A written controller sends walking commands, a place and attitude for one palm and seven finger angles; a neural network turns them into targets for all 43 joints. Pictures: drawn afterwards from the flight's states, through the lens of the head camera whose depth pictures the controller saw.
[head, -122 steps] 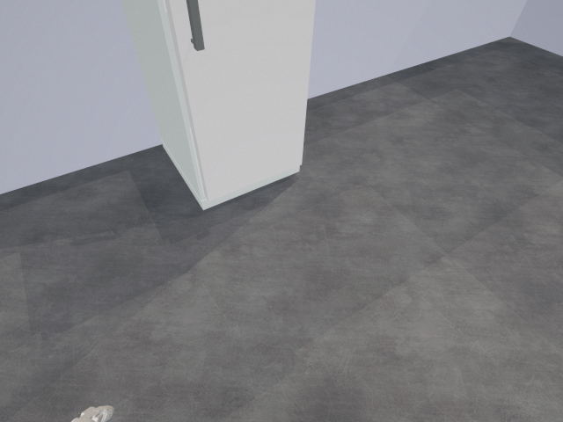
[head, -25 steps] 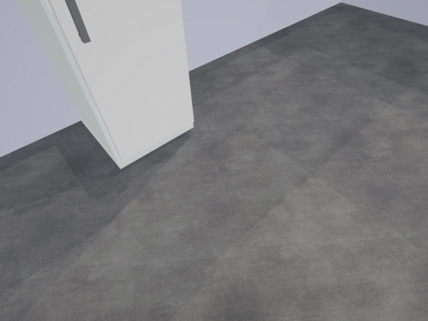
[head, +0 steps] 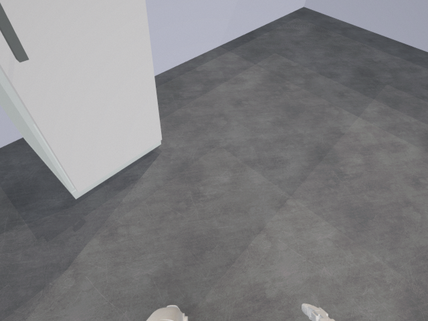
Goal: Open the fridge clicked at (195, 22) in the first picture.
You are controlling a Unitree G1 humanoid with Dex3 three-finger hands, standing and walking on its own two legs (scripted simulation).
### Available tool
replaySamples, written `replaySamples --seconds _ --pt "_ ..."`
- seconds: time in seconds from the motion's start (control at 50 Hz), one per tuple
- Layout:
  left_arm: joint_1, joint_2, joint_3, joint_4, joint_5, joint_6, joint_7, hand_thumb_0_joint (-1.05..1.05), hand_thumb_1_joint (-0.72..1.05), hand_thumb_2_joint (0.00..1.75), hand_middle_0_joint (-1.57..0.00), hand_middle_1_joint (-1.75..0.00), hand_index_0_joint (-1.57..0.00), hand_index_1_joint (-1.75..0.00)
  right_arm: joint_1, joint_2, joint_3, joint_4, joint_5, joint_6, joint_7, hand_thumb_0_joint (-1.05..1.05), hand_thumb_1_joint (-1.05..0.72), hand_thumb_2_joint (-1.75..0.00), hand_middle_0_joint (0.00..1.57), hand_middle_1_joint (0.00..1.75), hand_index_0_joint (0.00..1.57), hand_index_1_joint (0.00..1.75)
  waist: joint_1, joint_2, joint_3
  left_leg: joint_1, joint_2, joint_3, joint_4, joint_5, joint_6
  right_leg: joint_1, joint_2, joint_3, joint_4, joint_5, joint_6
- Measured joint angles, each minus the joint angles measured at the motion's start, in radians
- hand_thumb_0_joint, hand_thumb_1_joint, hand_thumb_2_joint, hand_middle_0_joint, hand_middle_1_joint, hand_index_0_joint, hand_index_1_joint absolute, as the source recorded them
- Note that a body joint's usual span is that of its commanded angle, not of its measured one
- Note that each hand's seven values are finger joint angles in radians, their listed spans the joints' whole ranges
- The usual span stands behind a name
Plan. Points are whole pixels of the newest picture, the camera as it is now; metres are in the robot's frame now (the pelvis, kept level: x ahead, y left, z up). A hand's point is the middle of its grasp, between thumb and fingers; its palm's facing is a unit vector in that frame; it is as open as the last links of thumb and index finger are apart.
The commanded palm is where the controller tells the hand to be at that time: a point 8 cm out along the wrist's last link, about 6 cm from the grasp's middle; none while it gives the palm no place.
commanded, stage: walk to a spot facing it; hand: left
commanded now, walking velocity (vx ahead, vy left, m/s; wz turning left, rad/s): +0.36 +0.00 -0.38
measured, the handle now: out of the picture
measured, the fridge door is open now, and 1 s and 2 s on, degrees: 0 0 0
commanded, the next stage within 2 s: turn to face it in 0.70 s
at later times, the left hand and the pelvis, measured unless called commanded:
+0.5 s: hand (161, 231) +0.33 +0.16 -0.14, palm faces -0.27 -0.95 -0.14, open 7.4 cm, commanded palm none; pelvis +0.19 +0.02 +0.02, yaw -15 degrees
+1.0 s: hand (194, 186) +0.47 +0.10 -0.14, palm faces -0.32 -0.92 -0.23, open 7.3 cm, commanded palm none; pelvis +0.37 -0.06 +0.02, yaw -21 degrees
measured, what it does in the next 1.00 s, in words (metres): walks ahead, turning right: right foot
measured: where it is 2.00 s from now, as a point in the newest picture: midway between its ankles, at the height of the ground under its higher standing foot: (234, 281)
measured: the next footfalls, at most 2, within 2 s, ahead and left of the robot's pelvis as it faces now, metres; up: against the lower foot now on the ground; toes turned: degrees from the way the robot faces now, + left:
right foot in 0.64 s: +0.36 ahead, -0.13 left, +0.00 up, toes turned -28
left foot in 1.12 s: +0.54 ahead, +0.01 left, +0.00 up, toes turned -9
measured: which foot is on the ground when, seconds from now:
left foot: down 0.00-0.62, up 0.64-1.00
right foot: up 0.00-0.62, down 0.64-1.00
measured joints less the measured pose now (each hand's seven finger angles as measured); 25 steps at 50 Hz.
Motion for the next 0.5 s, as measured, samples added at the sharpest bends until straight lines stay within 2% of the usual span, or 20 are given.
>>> replaySamples --seconds 0.04,0.06,0.08,0.12,0.22,0.3,0.4,0.5 --pt "-0.027 0.014 0.007 0.003 -0.003 0.015 -0.003 0.01 0.91 0.9 -0.2 -0.3 -0.2 -0.3 0.015 0.011 0.006 0.001 0.001 -0.01 -0.006 0.01 -0.9 -0.9 0.2 0.3 0.2 0.3 -0.001 -0.016 0.009 0.04 0.003 0.038 0.032 -0.076 0.02 -0.145 -0.004 -0.002 0.349 0.012 -0.015" --pt "-0.042 0.022 0.011 0.001 -0.001 0.02 -0.005 0.01 0.91 0.9 -0.2 -0.3 -0.2 -0.3 0.03 0.015 0.007 0.006 0.002 -0.01 -0.01 0.01 -0.9 -0.9 0.2 0.3 0.2 0.3 -0.004 -0.02 0.007 0.073 0.003 0.054 0.015 -0.097 0.023 -0.213 -0.012 -0.017 0.47 0.045 -0.017" --pt "-0.06 0.031 0.016 -0.004 0.003 0.025 -0.009 0.01 0.91 0.9 -0.2 -0.3 -0.2 -0.3 0.05 0.018 0.007 0.013 0.004 -0.012 -0.014 0.0 -0.9 -0.9 0.2 0.3 0.2 0.3 -0.009 -0.022 0.003 0.107 0.002 0.067 -0.014 -0.099 0.018 -0.276 -0.024 -0.039 0.551 0.086 -0.016" --pt "-0.101 0.046 0.027 -0.027 0.011 0.034 -0.017 0.01 0.91 0.9 -0.2 -0.3 -0.19 -0.3 0.093 0.017 -0.013 0.023 0.015 -0.023 -0.035 -0.01 -0.92 -0.9 0.2 0.3 0.21 0.3 -0.019 -0.023 -0.003 0.172 -0.006 0.088 -0.082 -0.092 0.019 -0.383 -0.053 -0.071 0.615 0.158 -0.01" --pt "-0.192 0.067 0.05 -0.099 0.021 0.055 -0.026 0.01 0.91 0.9 -0.2 -0.3 -0.19 -0.3 0.195 -0.026 -0.023 0.071 0.011 -0.026 -0.047 -0.02 -0.95 -0.9 0.2 0.3 0.2 0.3 -0.027 -0.024 -0.031 0.294 -0.028 0.136 -0.22 -0.084 0.028 -0.574 -0.104 -0.083 0.582 0.308 0.014" --pt "-0.241 0.068 0.058 -0.129 0.021 0.073 -0.036 0.0 0.91 0.9 -0.2 -0.3 -0.19 -0.3 0.273 -0.028 -0.017 0.108 0.014 -0.019 -0.048 -0.01 -0.93 -0.9 0.19 0.3 0.2 0.3 -0.035 -0.022 -0.041 0.37 -0.043 0.172 -0.283 -0.103 0.023 -0.652 -0.127 -0.075 0.538 0.401 0.035" --pt "-0.285 0.055 0.051 -0.135 0.021 0.092 -0.048 0.0 0.91 0.9 -0.2 -0.3 -0.19 -0.3 0.347 -0.004 -0.005 0.132 0.01 -0.019 -0.047 0.0 -0.92 -0.9 0.19 0.3 0.2 0.3 -0.065 -0.006 -0.026 0.456 -0.04 0.213 -0.322 -0.147 0.007 -0.646 -0.141 -0.117 0.373 0.423 0.044" --pt "-0.336 0.034 0.039 -0.14 0.018 0.098 -0.055 0.0 0.91 0.9 -0.2 -0.3 -0.19 -0.3 0.4 0.026 0.007 0.145 0.001 -0.013 -0.044 0.0 -0.91 -0.9 0.19 0.3 0.2 0.3 -0.104 0.009 0.01 0.53 -0.022 0.26 -0.329 -0.208 -0.026 -0.588 -0.12 -0.18 0.186 0.376 0.022"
